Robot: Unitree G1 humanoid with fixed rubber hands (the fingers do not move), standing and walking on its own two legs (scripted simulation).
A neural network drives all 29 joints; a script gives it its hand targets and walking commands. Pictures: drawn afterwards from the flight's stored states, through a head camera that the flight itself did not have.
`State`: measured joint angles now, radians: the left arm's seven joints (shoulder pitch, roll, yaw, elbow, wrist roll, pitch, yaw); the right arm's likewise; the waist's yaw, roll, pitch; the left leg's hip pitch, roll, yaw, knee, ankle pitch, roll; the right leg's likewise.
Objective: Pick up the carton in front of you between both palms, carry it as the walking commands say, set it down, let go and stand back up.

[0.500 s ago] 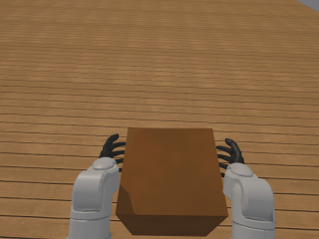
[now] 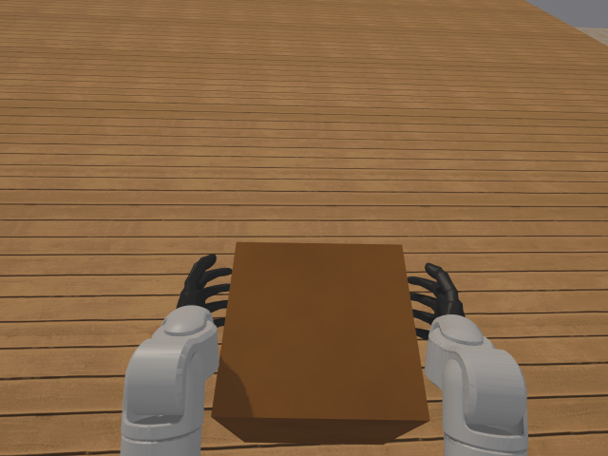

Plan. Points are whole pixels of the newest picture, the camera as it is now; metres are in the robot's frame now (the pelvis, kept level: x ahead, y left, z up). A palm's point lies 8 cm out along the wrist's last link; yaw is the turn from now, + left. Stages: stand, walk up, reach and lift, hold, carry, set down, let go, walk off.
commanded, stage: carry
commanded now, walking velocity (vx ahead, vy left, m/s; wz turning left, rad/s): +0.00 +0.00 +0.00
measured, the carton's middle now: (316, 352) +0.29 +0.00 +0.00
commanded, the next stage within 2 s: hold in 1.80 s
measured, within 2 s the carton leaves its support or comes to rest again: neither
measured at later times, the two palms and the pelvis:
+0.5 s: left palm (212, 253) +0.38 +0.15 +0.09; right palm (417, 256) +0.39 -0.13 +0.10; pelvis +0.11 +0.00 -0.01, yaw +2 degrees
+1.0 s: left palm (203, 290) +0.34 +0.16 +0.05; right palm (411, 295) +0.35 -0.13 +0.05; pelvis +0.07 +0.01 -0.01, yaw +2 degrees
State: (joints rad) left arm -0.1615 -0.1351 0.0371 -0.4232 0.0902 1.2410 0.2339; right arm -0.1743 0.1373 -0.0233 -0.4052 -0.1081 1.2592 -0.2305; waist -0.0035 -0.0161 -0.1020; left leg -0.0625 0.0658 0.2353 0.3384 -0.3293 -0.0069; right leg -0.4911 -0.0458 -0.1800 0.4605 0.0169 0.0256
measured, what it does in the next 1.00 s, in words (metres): steps on the spot: right foot, then left foot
